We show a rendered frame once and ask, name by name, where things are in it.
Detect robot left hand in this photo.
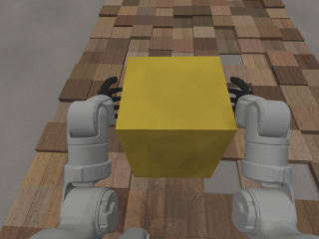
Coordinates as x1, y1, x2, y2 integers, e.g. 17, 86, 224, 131
98, 77, 123, 119

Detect robot left upper arm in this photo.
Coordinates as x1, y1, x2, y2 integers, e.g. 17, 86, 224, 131
28, 187, 119, 239

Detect left robot thigh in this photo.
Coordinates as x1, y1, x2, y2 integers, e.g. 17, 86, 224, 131
119, 227, 151, 239

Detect carton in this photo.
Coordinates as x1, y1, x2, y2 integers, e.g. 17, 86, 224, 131
115, 56, 238, 178

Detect right robot forearm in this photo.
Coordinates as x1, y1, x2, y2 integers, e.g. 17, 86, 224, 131
234, 95, 298, 227

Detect left robot forearm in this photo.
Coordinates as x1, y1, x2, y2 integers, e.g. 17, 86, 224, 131
59, 95, 116, 223

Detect robot right upper arm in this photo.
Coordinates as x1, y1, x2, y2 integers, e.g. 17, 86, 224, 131
231, 187, 319, 239

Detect robot right hand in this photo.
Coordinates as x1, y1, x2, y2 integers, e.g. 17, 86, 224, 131
227, 77, 252, 116

